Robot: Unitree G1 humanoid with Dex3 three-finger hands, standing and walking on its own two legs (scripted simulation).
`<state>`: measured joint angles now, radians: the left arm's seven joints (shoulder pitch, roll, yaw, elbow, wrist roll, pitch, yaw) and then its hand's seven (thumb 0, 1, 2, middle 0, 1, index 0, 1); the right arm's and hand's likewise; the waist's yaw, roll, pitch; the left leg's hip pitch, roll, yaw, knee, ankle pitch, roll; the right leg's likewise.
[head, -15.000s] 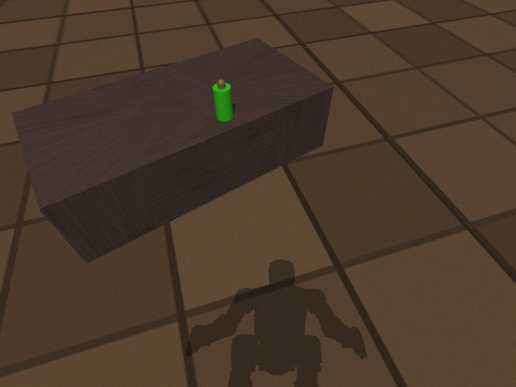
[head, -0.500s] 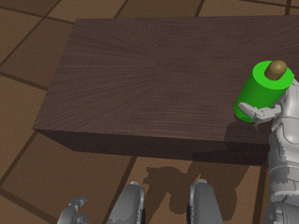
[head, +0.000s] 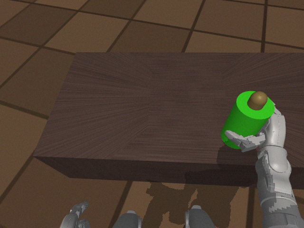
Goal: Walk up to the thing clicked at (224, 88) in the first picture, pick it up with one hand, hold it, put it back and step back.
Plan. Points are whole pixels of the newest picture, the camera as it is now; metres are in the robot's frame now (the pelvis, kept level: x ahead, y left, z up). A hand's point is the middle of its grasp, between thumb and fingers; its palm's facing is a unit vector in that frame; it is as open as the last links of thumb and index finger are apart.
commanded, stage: lift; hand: right
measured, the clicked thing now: (245, 118) +0.38 -0.19 +0.07
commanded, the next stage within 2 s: hold in 0.50 s
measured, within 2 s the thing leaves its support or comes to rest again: neither
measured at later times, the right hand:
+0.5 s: hand (243, 124) +0.35 -0.18 +0.07, palm faces +0.16 +0.99 +0.00, open 10.9 cm
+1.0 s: hand (245, 123) +0.35 -0.17 +0.09, palm faces +0.17 +0.99 +0.01, open 10.9 cm
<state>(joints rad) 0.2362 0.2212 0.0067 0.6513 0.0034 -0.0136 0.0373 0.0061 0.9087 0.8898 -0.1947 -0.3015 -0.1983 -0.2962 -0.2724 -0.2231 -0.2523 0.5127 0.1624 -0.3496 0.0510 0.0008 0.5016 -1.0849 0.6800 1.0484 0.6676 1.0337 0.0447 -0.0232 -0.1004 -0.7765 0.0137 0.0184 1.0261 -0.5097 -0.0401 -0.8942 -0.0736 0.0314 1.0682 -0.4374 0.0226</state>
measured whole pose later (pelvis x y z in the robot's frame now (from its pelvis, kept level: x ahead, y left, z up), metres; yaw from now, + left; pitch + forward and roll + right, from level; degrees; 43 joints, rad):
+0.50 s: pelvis +0.01 +0.00 +0.02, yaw +0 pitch +10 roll +2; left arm 0.24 0.22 0.01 0.66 0.00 0.00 0.05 0.01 0.92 0.88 -0.19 -0.30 -0.20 -0.29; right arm -0.18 -0.18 -0.19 0.46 0.17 -0.37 0.03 0.00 0.50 -1.09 0.68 1.05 0.67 1.04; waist 0.02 -0.02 -0.07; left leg -0.62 0.02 0.00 0.90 -0.47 -0.04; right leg -0.72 -0.07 0.01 0.93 -0.39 0.03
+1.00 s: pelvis +0.01 +0.00 +0.03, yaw +0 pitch +8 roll +1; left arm 0.22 0.21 0.01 0.66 0.00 0.01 0.05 0.01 0.92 0.89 -0.20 -0.31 -0.21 -0.30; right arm -0.14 -0.17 -0.16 0.39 0.16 -0.34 0.01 0.00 0.50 -1.09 0.68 1.05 0.67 1.03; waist 0.01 -0.01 -0.06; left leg -0.53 0.02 0.00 0.84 -0.45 -0.04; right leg -0.63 -0.06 0.00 0.87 -0.38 0.03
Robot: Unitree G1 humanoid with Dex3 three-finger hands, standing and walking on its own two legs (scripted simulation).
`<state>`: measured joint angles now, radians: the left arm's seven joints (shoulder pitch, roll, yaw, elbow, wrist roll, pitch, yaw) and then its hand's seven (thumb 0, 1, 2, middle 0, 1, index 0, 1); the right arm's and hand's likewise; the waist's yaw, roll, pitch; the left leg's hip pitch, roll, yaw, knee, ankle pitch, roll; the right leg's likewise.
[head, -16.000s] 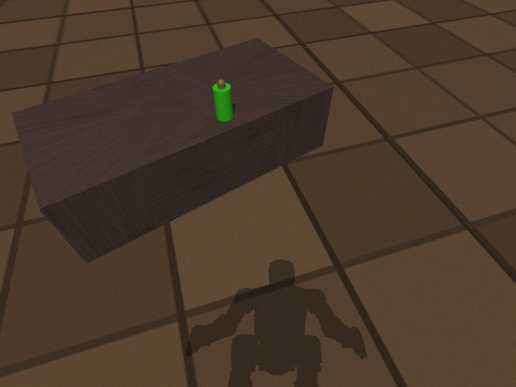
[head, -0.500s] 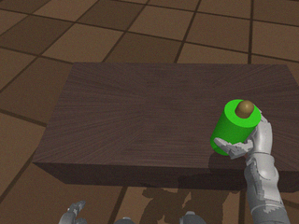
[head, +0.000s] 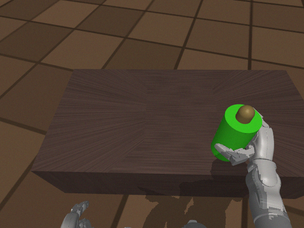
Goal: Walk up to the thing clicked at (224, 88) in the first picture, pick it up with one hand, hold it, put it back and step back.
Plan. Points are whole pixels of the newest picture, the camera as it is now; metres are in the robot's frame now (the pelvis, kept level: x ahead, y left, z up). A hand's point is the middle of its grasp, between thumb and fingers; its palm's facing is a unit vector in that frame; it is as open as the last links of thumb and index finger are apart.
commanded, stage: hold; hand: right
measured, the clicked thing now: (235, 131) +0.34 -0.17 +0.08
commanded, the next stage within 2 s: none
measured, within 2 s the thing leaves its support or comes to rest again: neither
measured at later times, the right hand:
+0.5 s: hand (236, 136) +0.33 -0.18 +0.07, palm faces +0.17 +0.99 +0.01, open 10.9 cm
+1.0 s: hand (231, 138) +0.32 -0.17 +0.07, palm faces +0.16 +0.99 +0.01, open 10.9 cm
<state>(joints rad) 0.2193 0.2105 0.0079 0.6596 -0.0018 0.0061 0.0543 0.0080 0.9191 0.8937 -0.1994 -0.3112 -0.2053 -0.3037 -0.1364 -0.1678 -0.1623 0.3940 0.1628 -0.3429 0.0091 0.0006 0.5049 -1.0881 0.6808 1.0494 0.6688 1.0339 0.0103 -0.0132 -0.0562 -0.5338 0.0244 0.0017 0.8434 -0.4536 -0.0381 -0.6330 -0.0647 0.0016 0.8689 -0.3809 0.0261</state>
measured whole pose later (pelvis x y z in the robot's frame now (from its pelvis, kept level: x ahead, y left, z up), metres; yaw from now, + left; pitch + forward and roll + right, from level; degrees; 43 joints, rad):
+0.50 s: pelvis +0.00 -0.01 +0.01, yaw +0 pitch +7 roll +1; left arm 0.22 0.20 0.00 0.66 0.00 0.00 0.05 0.01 0.91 0.90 -0.20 -0.31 -0.21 -0.31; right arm -0.12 -0.16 -0.15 0.37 0.16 -0.32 -0.01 0.00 0.51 -1.09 0.68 1.05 0.67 1.04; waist 0.01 -0.01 -0.04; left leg -0.48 0.03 0.00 0.80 -0.43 -0.04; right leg -0.59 -0.06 -0.01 0.83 -0.37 0.02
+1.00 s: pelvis +0.00 +0.00 +0.01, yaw +0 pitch +6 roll +1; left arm 0.22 0.21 0.01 0.67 0.00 0.00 0.04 0.01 0.91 0.90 -0.20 -0.31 -0.21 -0.31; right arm -0.12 -0.15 -0.14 0.38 0.15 -0.33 -0.01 0.00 0.51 -1.09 0.68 1.05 0.67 1.04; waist 0.01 -0.02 -0.05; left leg -0.48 0.03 0.00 0.81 -0.43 -0.04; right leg -0.58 -0.06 0.00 0.83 -0.36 0.03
